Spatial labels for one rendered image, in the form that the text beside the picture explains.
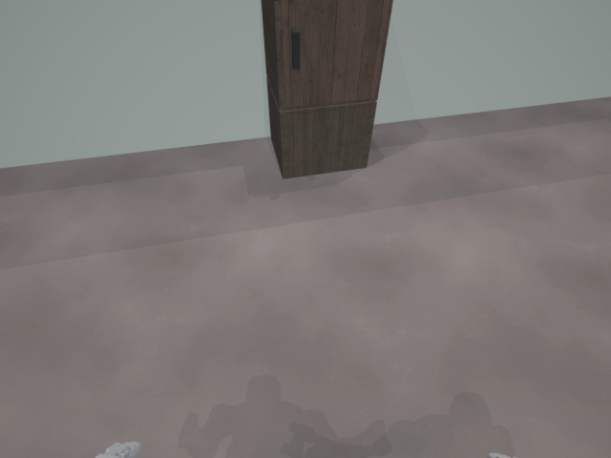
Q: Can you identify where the cupboard door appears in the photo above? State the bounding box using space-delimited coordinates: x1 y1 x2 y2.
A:
280 0 390 108

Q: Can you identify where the handle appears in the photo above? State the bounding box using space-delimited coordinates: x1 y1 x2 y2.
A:
291 28 300 70

